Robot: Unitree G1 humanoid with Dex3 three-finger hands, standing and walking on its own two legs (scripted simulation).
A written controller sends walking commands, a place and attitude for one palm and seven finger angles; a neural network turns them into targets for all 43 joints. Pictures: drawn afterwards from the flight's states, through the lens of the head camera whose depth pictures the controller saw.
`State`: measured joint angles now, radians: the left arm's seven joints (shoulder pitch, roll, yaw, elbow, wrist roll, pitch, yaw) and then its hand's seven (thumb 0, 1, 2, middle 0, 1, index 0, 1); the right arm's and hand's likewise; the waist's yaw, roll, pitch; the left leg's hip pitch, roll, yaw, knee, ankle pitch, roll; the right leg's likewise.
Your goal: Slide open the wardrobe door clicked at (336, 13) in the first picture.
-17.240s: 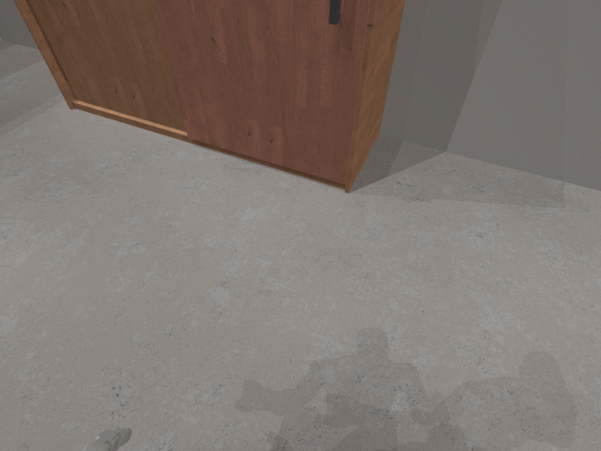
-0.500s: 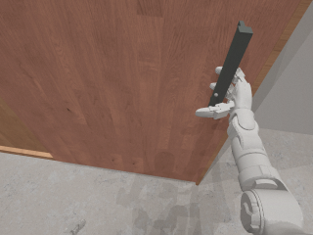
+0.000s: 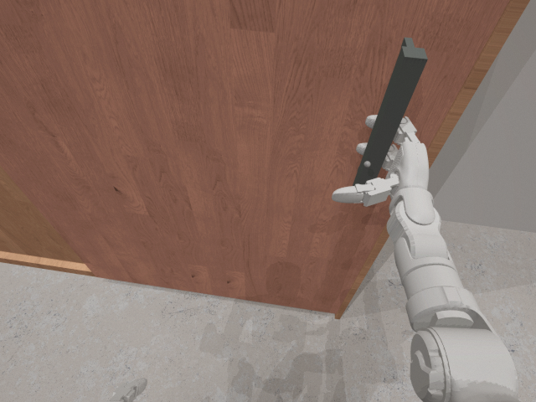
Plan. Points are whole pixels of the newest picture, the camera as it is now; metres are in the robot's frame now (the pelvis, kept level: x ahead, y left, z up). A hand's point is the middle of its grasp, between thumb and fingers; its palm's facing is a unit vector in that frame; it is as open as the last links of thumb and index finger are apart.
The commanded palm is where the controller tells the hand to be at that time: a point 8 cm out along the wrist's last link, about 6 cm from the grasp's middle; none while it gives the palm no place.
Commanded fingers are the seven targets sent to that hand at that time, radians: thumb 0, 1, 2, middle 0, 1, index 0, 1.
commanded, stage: grip the handle and tug to test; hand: right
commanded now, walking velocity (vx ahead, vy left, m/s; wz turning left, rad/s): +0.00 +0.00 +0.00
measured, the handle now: (380, 127) +0.51 -0.11 +0.15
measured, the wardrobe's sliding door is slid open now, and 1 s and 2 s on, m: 0.00 0.00 0.01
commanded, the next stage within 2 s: tug the door sideways, standing still in 1.40 s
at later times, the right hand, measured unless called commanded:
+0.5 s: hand (367, 162) +0.45 -0.09 +0.13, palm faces +0.03 +1.00 +0.01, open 8.4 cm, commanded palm +0.42 -0.14 +0.13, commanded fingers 0.00 -0.76 -0.84 0.44 1.38 0.44 1.38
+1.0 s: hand (365, 160) +0.45 -0.09 +0.13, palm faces +0.03 +1.00 +0.00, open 6.3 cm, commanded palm +0.42 -0.14 +0.13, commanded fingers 0.00 -0.90 -0.90 0.45 1.40 0.45 1.40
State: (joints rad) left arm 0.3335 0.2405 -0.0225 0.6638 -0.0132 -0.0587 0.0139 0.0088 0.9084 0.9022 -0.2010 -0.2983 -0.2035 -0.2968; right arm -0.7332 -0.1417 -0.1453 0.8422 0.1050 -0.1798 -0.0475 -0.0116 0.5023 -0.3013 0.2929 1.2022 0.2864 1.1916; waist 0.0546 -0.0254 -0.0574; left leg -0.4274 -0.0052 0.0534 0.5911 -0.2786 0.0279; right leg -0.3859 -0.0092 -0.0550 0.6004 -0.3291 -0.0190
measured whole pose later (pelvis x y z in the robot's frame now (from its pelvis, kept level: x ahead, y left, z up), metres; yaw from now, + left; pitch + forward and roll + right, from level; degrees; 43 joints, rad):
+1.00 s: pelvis +0.01 +0.00 +0.00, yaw +0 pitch +7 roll +0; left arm 0.32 0.24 -0.02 0.66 -0.01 -0.03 0.02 0.01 0.91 0.90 -0.20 -0.30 -0.20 -0.30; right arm -0.73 -0.13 -0.14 0.81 0.10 -0.14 -0.06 0.01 -0.63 -0.80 0.34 1.36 0.35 1.36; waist 0.05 -0.03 -0.06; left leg -0.41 -0.01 0.06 0.58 -0.28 0.03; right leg -0.38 -0.01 -0.04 0.59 -0.33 -0.01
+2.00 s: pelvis +0.02 +0.00 +0.00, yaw -3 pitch +7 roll +1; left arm 0.30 0.22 -0.01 0.66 0.00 -0.03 -0.01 0.01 0.91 0.90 -0.20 -0.30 -0.20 -0.30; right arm -0.71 -0.05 0.01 0.68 0.11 -0.04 -0.19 0.01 -0.68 -0.81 0.28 1.38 0.27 1.39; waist 0.01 -0.04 -0.06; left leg -0.39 0.02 0.10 0.59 -0.32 0.02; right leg -0.38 0.01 -0.01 0.61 -0.35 -0.02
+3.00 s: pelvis +0.03 +0.12 -0.01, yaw -3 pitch -1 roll -1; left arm 0.10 0.22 0.02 0.66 -0.01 -0.05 0.06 0.01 0.91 0.90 -0.20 -0.30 -0.20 -0.30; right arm -0.74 -0.15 0.05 0.55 0.11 -0.13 -0.08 -0.04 -0.64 -0.84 0.40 1.39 0.20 1.40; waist -0.06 -0.01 0.23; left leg -0.50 -0.02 -0.01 1.07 -0.48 0.02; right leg -0.27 -0.14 -0.10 0.62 -0.31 0.07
